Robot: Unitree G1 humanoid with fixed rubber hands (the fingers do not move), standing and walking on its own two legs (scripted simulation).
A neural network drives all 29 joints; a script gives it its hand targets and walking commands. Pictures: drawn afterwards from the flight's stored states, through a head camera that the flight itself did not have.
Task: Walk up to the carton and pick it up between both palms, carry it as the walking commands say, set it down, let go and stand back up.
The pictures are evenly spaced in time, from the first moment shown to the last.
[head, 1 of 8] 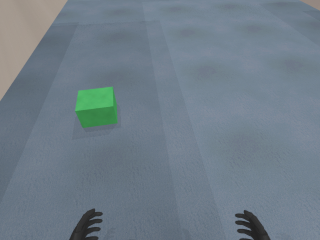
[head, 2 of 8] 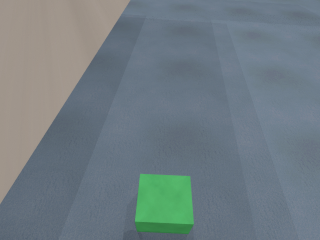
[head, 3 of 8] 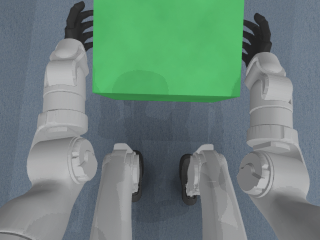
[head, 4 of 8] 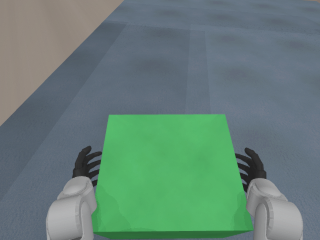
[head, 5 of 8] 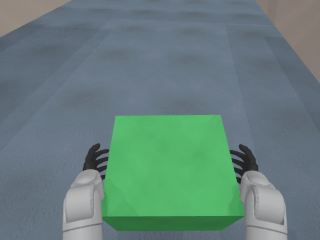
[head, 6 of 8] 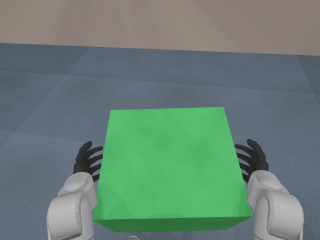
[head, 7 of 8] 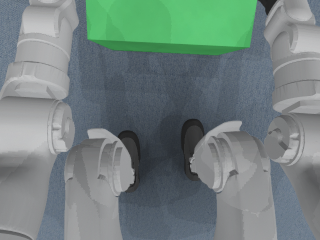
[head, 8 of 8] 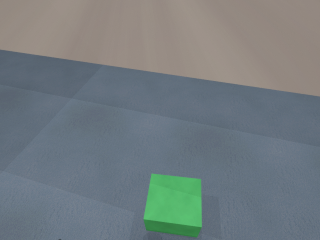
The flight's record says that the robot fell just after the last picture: no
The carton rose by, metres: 0.71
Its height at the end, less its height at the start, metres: +0.00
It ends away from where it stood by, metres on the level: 4.63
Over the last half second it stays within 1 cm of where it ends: yes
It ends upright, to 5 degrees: yes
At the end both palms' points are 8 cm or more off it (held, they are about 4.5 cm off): yes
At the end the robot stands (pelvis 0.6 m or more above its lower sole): yes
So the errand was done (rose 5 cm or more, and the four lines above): yes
